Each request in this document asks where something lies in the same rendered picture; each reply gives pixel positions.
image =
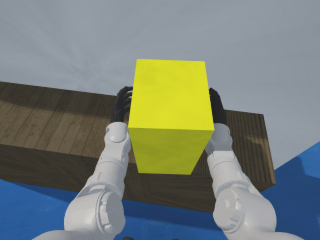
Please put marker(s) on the robot left forearm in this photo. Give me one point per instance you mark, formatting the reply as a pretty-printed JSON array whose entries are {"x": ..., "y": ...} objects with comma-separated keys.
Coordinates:
[{"x": 112, "y": 165}]

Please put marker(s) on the left robot hand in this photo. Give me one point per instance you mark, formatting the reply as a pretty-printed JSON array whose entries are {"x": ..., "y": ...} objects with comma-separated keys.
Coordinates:
[{"x": 118, "y": 111}]

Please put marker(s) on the right robot upper arm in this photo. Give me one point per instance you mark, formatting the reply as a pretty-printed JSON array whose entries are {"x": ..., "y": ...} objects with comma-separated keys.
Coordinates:
[{"x": 243, "y": 215}]

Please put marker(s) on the pedestal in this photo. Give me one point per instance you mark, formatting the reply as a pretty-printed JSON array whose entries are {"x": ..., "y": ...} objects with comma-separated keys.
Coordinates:
[{"x": 53, "y": 138}]

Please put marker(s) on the carton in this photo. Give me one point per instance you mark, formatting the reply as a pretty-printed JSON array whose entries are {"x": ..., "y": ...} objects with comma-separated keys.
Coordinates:
[{"x": 170, "y": 120}]

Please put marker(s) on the robot right forearm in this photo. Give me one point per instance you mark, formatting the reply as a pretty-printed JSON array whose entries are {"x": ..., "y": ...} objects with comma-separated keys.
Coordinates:
[{"x": 224, "y": 167}]

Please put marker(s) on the right robot hand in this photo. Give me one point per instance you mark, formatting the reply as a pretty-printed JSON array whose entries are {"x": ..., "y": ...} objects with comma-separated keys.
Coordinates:
[{"x": 217, "y": 109}]

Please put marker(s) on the left robot upper arm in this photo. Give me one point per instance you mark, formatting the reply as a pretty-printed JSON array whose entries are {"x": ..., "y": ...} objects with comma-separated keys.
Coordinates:
[{"x": 97, "y": 216}]

